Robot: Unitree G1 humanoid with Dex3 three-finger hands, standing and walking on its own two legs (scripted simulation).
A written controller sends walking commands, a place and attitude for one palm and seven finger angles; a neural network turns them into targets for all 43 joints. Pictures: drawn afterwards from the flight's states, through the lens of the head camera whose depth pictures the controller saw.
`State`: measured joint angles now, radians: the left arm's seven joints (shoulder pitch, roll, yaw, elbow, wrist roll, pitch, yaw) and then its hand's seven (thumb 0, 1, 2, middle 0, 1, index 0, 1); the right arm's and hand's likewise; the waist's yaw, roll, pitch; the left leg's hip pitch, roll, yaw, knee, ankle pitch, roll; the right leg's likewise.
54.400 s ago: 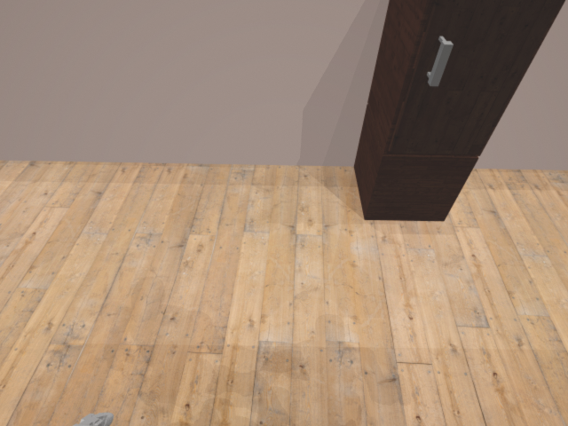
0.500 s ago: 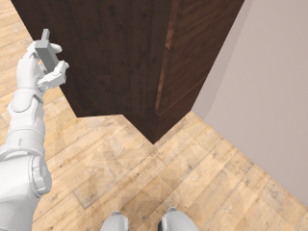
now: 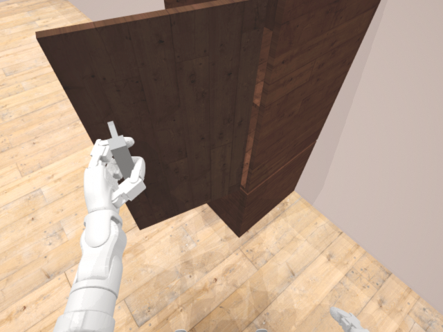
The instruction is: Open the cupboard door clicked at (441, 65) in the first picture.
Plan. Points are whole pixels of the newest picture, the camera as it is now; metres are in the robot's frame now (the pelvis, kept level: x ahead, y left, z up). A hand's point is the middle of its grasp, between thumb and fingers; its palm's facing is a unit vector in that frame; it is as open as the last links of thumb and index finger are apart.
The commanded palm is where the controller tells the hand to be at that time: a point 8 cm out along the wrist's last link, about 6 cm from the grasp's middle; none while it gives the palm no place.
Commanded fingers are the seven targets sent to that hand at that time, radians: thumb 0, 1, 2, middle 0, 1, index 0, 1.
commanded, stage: pull the door open along its arc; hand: left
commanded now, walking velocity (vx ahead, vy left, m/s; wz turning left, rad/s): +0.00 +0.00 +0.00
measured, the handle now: (123, 156) +0.42 +0.20 +0.07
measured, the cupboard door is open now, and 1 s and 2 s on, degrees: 75 100 100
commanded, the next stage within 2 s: open thumb and fingers to let go in 0.52 s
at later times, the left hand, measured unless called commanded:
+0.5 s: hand (197, 221) +0.29 +0.05 +0.08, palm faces +0.42 -0.91 +0.00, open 6.6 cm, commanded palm +0.22 +0.07 +0.07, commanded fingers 0.00 0.90 0.90 -0.40 -1.35 -0.40 -1.35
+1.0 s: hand (195, 218) +0.29 +0.05 +0.07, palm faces +0.44 -0.90 -0.01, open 9.8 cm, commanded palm +0.24 +0.09 +0.07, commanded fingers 0.00 -0.50 0.30 -0.30 -1.20 -0.30 -1.20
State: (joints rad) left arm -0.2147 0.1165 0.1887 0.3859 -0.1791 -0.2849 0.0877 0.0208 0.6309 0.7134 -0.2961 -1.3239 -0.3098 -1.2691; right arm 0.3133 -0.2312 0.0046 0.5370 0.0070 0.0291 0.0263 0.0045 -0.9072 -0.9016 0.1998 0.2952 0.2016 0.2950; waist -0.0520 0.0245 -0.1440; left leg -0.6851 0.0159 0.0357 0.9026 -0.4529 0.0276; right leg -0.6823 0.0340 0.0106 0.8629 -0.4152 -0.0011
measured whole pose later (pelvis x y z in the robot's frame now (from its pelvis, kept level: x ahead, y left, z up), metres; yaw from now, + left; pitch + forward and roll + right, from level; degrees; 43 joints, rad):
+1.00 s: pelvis -0.01 -0.05 +0.00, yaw +5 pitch +9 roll +1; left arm 0.03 -0.11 -0.19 0.15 0.08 -0.17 0.58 0.01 0.13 0.57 -0.34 -1.27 -0.33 -1.27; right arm 0.19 -0.19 0.00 0.57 -0.06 0.03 -0.01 0.01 -0.91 -0.90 0.20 0.30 0.20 0.30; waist 0.00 0.04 -0.13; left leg -0.62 0.00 -0.05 0.90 -0.43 -0.03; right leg -0.61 0.02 -0.07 0.91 -0.45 -0.06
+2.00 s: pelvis -0.03 -0.01 -0.01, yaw +3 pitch +7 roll +0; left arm 0.06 0.01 -0.19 0.11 -0.04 -0.23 0.15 -0.01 -0.50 0.30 -0.10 -0.31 -0.12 -0.31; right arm 0.28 -0.22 0.02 0.49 0.01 -0.04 0.01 0.01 -0.91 -0.90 0.20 0.30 0.20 0.30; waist -0.01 0.03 -0.10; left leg -0.64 -0.02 0.00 0.94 -0.43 0.02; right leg -0.63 0.00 -0.03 0.93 -0.43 -0.02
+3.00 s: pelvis -0.02 -0.03 -0.02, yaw +4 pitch +8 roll -1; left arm 0.58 0.19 -0.04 -0.36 -0.17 -0.26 -0.08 -0.01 -0.50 0.30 -0.15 -0.30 -0.15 -0.30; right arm 0.29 -0.22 0.02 0.41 0.04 -0.09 -0.05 0.01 -0.91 -0.90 0.20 0.30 0.20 0.30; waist 0.00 0.05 -0.13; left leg -0.71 0.00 -0.04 1.06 -0.50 -0.01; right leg -0.69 0.02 -0.07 1.04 -0.50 -0.04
